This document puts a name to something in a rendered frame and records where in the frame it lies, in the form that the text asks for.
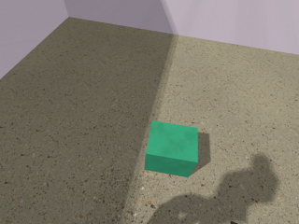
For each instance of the carton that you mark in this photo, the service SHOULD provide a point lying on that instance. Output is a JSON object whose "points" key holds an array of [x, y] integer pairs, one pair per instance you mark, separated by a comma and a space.
{"points": [[171, 149]]}

